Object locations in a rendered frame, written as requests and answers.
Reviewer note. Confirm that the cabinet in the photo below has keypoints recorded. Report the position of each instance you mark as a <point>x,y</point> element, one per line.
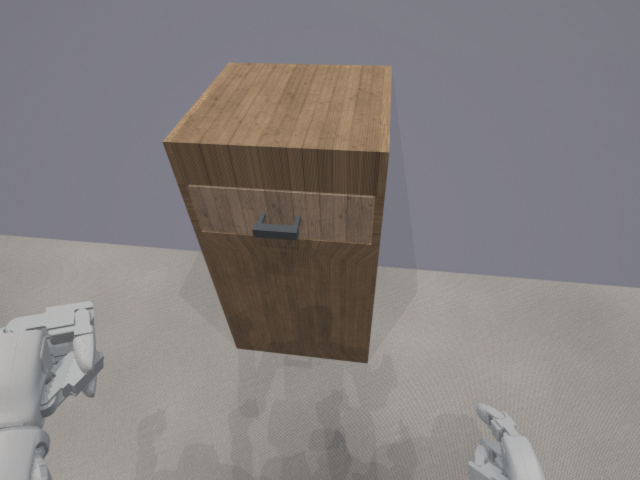
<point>295,127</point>

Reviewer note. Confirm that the drawer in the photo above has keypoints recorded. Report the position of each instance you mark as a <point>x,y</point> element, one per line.
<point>326,216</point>

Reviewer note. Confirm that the handle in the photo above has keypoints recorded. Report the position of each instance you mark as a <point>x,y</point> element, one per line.
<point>274,231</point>

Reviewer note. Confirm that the right robot hand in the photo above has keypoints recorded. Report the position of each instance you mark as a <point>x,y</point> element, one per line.
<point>514,460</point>

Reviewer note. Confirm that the left robot hand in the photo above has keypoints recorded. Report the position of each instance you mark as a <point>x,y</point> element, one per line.
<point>27,359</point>

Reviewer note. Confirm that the robot left forearm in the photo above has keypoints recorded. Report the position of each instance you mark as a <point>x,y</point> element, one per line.
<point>22,453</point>

